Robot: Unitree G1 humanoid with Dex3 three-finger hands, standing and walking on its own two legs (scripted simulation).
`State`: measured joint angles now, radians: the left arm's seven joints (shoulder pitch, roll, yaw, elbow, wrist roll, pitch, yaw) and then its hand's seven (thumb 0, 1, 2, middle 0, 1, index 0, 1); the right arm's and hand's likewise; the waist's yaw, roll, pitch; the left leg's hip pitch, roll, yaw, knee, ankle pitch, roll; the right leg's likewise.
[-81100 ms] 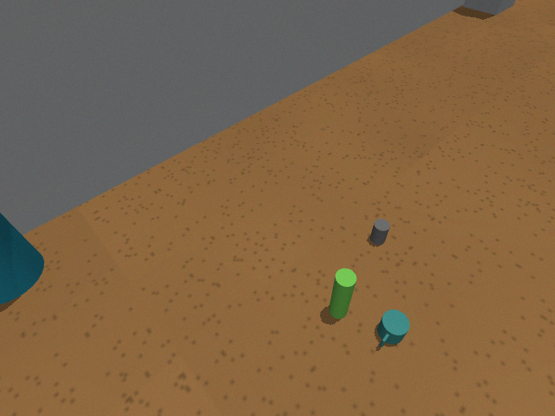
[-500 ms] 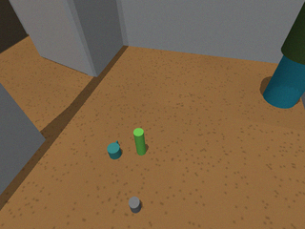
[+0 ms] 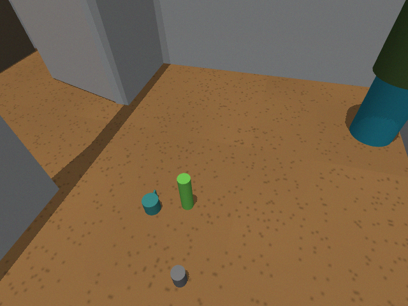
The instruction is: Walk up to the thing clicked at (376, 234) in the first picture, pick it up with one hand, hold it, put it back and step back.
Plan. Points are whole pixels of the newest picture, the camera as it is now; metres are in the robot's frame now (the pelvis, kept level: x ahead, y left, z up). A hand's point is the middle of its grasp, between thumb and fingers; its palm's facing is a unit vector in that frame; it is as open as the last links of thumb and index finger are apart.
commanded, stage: stand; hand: left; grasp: from above
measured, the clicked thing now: (179, 276) +0.42 +0.17 -0.73
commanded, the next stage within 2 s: step back in 0.32 s
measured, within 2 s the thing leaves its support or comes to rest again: neither
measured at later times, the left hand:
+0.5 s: hand out of the picture +0.06 +0.27 -0.16, palm faces +0.01 -0.93 -0.38, open 7.4 cm
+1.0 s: hand out of the picture +0.02 +0.32 -0.18, palm faces -0.11 -0.92 -0.38, open 7.4 cm
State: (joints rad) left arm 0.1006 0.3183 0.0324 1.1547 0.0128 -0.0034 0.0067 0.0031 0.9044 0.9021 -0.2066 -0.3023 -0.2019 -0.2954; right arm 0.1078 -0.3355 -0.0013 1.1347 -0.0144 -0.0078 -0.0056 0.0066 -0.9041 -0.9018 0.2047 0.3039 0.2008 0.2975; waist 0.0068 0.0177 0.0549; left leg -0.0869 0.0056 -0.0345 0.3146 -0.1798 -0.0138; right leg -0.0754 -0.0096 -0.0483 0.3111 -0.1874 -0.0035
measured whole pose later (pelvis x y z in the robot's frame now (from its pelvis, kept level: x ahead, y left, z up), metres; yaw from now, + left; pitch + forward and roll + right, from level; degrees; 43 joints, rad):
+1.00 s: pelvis -0.11 +0.06 -0.02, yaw -4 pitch -1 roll +0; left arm 0.11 0.38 0.07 0.88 0.01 0.06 0.02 0.00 0.90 0.90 -0.21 -0.30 -0.20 -0.30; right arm 0.12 -0.35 -0.04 0.86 -0.02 0.02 -0.02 0.01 -0.90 -0.90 0.21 0.30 0.20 0.30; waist -0.02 -0.02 0.22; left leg -0.33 -0.01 0.06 0.62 -0.27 0.06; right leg -0.34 0.05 0.10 0.89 -0.50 0.01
